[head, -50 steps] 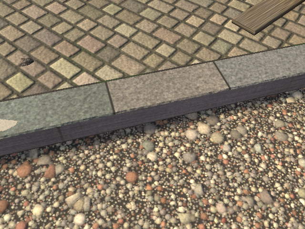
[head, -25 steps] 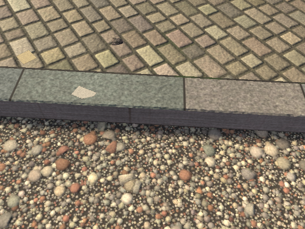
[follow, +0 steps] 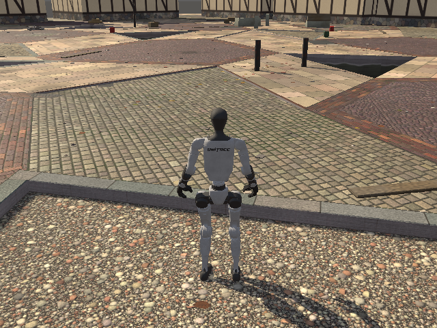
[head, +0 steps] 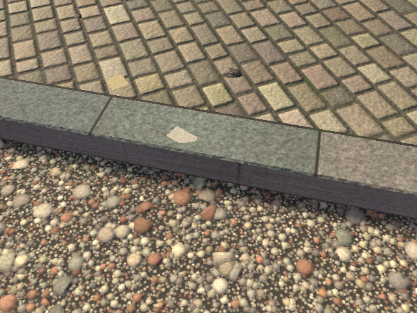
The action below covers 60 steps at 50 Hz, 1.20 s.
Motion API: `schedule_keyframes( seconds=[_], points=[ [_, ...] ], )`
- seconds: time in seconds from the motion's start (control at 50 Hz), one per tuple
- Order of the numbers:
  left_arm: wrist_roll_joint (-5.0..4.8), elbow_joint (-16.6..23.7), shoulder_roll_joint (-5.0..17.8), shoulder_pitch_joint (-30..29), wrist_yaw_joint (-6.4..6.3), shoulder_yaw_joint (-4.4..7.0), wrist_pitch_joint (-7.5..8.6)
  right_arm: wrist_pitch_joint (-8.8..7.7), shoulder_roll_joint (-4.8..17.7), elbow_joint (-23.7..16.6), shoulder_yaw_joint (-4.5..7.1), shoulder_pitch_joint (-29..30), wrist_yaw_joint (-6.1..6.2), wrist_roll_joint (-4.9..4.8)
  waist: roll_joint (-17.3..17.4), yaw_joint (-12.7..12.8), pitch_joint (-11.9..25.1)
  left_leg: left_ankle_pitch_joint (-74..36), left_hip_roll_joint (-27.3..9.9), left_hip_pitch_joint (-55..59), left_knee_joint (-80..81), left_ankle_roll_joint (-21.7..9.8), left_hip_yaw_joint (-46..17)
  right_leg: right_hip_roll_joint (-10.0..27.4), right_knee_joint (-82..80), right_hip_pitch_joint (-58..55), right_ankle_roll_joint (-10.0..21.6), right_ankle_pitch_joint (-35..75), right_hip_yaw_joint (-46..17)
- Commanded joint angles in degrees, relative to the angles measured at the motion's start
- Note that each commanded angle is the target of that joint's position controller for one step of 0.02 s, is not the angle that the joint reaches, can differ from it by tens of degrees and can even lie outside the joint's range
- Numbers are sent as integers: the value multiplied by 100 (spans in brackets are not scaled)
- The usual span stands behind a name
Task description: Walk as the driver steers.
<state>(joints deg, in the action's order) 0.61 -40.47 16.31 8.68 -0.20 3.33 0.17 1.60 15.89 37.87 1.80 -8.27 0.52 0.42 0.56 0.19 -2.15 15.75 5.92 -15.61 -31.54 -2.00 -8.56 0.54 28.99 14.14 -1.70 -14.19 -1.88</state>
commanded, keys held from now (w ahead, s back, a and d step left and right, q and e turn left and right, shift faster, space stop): no key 0.08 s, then w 0.44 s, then no key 0.48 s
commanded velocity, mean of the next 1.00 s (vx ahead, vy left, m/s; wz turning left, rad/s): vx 0.21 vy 0.00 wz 0.04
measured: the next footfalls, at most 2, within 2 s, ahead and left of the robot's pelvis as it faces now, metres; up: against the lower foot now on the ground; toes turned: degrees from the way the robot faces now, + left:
right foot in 0.76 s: +0.41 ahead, -0.10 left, +0.00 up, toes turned -1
left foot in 1.08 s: +0.33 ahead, +0.10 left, +0.00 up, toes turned +0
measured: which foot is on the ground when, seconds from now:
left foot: down 0.00-0.78, up 0.80-1.00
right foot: down 0.00-0.34, up 0.36-0.74, down 0.76-1.00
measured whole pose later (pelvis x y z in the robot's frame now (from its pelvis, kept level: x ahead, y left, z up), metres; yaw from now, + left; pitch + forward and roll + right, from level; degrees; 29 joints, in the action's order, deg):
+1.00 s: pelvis +0.27 -0.02 +0.00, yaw +1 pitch -1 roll +0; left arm 1.5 -47.8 12.7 12.2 0.1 0.3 0.3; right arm 1.9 14.5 50.8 0.9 -14.7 0.3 1.7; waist 1.1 0.0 -5.4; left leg 25.7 0.6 -18.7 -44.6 -0.4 -2.2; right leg -2.0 25.1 19.4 3.9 -4.8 3.0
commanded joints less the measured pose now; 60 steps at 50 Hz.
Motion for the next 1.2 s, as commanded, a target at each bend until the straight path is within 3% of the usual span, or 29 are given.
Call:
schedule_keyframes(
  seconds=[0.02, 0.04, 0.12, 0.18, 0.24, 0.32, 0.34, 0.36, 0.38, 0.42, 0.46, 0.5, 0.6, 0.7, 0.72, 0.74, 0.76, 0.78, 0.8, 0.82, 0.86, 0.88, 0.94, 1.04, 1.06, 1.08, 1.1, 1.12, 1.2],
  points=[
    [82, 434, 747, -291, 10, 118, 119, -138, 624, -165, 169, -519, 17, 103, -987, -380, 736, 175, -456, 269, 315, 148, -172, 1234, -709, -417, 979, 1959, -1144],
    [48, 458, 546, -411, 35, 56, 140, -120, 710, -153, 193, -321, 23, 107, -883, -291, 596, -82, -490, 381, 399, 213, -152, 977, -745, -323, 857, 1260, -965],
    [33, 350, 610, -83, -4, 28, 212, -13, 566, -92, 180, -159, 35, 30, -669, -57, 462, 131, -361, 234, 358, 50, -67, 496, -736, -349, 488, -479, -571],
    [-80, 205, 912, 486, -99, 104, 146, -152, 475, -118, 189, -85, 1, -81, -996, 140, -145, 1134, -180, -870, -596, 11, 571, 1240, -1456, -390, 1115, -2850, -1771],
    [-122, 143, 1066, 654, -146, 150, 166, -387, 464, -168, 217, 63, -65, -150, -963, 184, -547, 1169, -607, -1275, -1088, -22, 667, 1810, -1792, -239, 1478, -2731, -2461],
    [-223, 315, 880, 71, -60, 97, 105, -542, 394, 338, 270, -945, -198, -126, -775, -383, -153, -121, -315, 1051, 376, -141, 1132, 928, -1166, 798, 999, -1502, -989],
    [-182, 366, 619, -6, -36, 15, 136, -552, 533, 467, 328, -1390, -194, -121, -456, -549, 26, -38, -560, 1615, 534, -208, 697, 672, -466, 1124, 801, -1146, -623],
    [-141, 592, 186, -147, -3, -118, 208, -589, 1014, 520, 442, -1930, -157, -101, 916, -654, 187, 1105, -1661, 2208, 1414, -732, -1307, -62, 1396, 2016, 354, -923, 202],
    [-242, 794, 461, -287, -36, -48, 315, -656, 1325, 479, 501, -2153, -215, -69, 1589, -749, 103, 1375, -2591, 2320, 2082, -1509, -3197, -316, 2769, 2901, 256, -1831, -20],
    [-333, 631, 699, -20, 23, 45, 447, -766, 828, 385, 336, -1769, -175, -65, 646, -461, -216, 1227, -2474, 2392, 1972, -1433, -2510, 178, 3696, 3600, 465, -1226, -403],
    [-209, 581, 640, -139, 90, 63, 519, -739, 746, 369, 275, -1566, -141, -42, 331, -383, -257, 212, -2164, 2341, 2056, -1118, -1661, 458, 3440, 3674, 511, -385, -278],
    [-174, 592, 507, -200, 203, 40, 513, -671, 601, 386, 200, -1586, -113, -32, 472, -347, -174, -1008, -1883, 2127, 2157, -984, -939, 515, 3091, 3353, 377, 105, -44],
    [-103, 839, 69, -987, 318, -143, 529, -484, 801, 574, 184, -1620, 59, -24, 421, -484, -298, -3389, -1350, 1203, 2025, -740, 382, 123, 972, 2097, 27, 1232, 570],
    [-106, 770, 512, -744, 326, 20, 535, -486, 993, 749, 250, -1552, 82, -102, 644, -145, 33, -3869, -1618, 1380, 1477, -517, 276, -139, 150, 994, 358, 1811, 302],
    [-53, 633, 642, -334, 287, 82, 536, -485, 1033, 729, 276, -1392, 90, -117, 658, 112, 268, -4348, -1583, 1469, 1056, -423, 300, -232, 57, 546, 480, 1800, 321],
    [416, 89, 382, 618, 185, -41, 386, -510, 721, 933, 194, -1555, -10, 74, 643, 319, 436, -4533, -1121, 1411, 238, -212, 682, -391, -259, -292, 585, 1881, 665],
    [522, -52, 651, 1220, 107, 8, 389, -547, 572, 942, 170, -1892, -29, 25, 356, 423, 807, -3389, -844, 610, -746, -74, 721, 223, -90, -1573, 711, 3376, 191],
    [542, -38, 1116, 1708, 75, 93, 365, -518, 58, 906, 63, -2618, -22, -126, -954, 306, 1888, 624, -293, -618, -2753, 116, 840, 2136, 682, -3294, 1509, 6631, -1556],
    [96, -116, 1102, 1814, 75, 119, 294, -397, 308, 1129, 119, -2901, 26, -192, -1303, 351, 2875, 2147, 186, -632, -3866, 158, 167, 2605, 205, -3273, 2188, 7366, -2693],
    [-68, -13, 888, 1138, 51, 81, 236, -301, 530, 1187, 168, -2591, 33, -51, -800, 126, 2307, 1768, -123, -666, -4055, 172, -69, 2272, -244, -2375, 2080, 5826, -2189],
    [-40, 14, 155, 113, -7, -173, 193, -218, 466, 1103, 122, -1703, -13, 121, -533, -125, 863, 1349, -524, -659, -3253, 197, 209, 1595, -914, -783, 1610, 3862, -1292],
    [-31, -57, 111, -37, -36, -208, 171, -127, 385, 1140, 95, -1724, -35, 186, -655, -291, 636, 1236, -615, -188, -2706, 231, 334, 1349, -1152, -128, 1407, 3332, -937],
    [120, -320, 364, 108, -18, -143, 114, 55, 233, 1341, 14, -1809, -18, 155, -835, -304, 617, 1305, -473, 394, -1659, 210, 730, 1058, -1352, 388, 1331, 2040, -656],
    [8, -524, 509, 65, 34, -81, -55, 66, 176, 1502, -52, -1553, -30, 171, -799, -340, 408, -153, -463, 1271, -150, -31, 928, 962, -1670, 1269, 1006, -1208, -837],
    [-94, -341, 470, -457, -31, -96, 35, 67, 138, 1352, -23, -1320, 59, 80, -802, -465, 247, -290, -718, 1375, 35, 8, 649, 865, -1729, 1542, 899, -1967, -837],
    [-67, -435, 280, -334, -51, -160, 90, 50, 232, 1271, -42, -1189, 134, 130, -554, -419, 55, -131, -886, 1331, 516, -84, 431, 712, -1613, 1683, 648, -2210, -770],
    [-61, -502, 361, -41, -75, -120, 107, 34, 596, 1226, 26, -1065, 207, 125, 8, -167, -203, 764, -1150, 609, 943, -231, 114, 402, -1331, 1415, 420, -1916, -406],
    [-34, -553, 363, 45, -116, -107, 106, -20, 625, 1291, 41, -929, 220, 86, 544, -33, -305, 1858, -1128, -381, 1291, -315, -7, 142, -953, 568, 258, -1224, -55],
    [64, -908, 284, 453, -198, -100, 75, -334, 261, 1351, -44, -494, 147, 54, 690, 217, -304, 1593, -1152, -937, 1716, -98, -83, 55, -440, -533, 230, 175, 77]
  ],
)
